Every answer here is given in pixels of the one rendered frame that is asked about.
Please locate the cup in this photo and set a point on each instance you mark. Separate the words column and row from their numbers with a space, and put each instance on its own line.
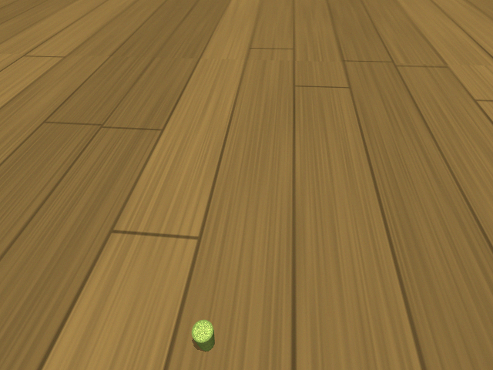
column 203, row 334

